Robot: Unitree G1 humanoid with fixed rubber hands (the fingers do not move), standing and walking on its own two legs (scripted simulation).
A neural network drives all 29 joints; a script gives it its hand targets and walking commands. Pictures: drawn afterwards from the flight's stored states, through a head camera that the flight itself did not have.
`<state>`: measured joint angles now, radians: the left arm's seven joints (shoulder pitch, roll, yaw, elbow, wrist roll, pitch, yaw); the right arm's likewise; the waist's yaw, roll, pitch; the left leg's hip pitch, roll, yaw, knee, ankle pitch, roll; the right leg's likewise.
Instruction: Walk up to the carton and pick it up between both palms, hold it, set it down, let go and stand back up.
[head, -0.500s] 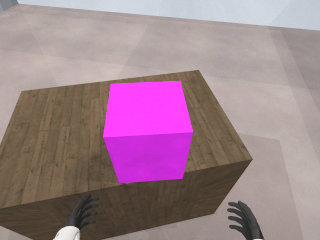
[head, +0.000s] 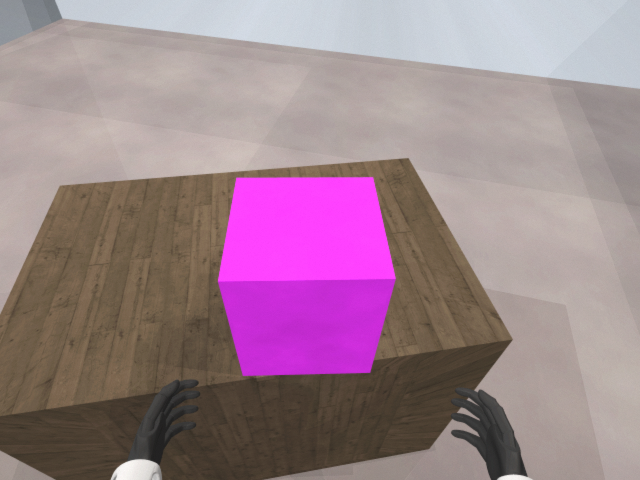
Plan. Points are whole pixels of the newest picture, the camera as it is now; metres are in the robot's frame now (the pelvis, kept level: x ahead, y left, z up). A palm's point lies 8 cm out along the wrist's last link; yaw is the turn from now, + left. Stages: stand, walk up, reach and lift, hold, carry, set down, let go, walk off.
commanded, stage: reach and lift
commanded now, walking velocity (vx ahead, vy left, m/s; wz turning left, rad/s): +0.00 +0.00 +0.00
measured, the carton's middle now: (306, 279) +0.41 +0.06 -0.01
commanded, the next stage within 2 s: none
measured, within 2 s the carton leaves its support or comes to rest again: neither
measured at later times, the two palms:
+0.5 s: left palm (155, 409) +0.20 +0.24 -0.02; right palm (485, 406) +0.23 -0.17 -0.02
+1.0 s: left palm (156, 326) +0.28 +0.24 +0.06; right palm (487, 329) +0.30 -0.17 +0.05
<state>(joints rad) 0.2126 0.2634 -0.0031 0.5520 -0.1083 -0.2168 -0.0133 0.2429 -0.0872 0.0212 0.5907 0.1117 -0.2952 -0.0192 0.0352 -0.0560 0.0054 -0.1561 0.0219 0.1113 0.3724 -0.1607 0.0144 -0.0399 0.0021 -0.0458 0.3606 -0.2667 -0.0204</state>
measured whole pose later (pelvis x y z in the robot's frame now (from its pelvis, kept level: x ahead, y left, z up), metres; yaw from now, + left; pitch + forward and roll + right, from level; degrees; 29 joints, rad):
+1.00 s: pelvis +0.01 -0.01 +0.00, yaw +0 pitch -1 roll +0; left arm -0.02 0.27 0.11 0.21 -0.17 0.10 -0.07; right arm -0.02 -0.13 0.07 0.24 0.24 -0.03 -0.16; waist 0.05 -0.03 0.00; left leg -0.15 0.03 0.11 0.32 -0.15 0.00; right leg -0.02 0.02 -0.04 0.28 -0.24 -0.03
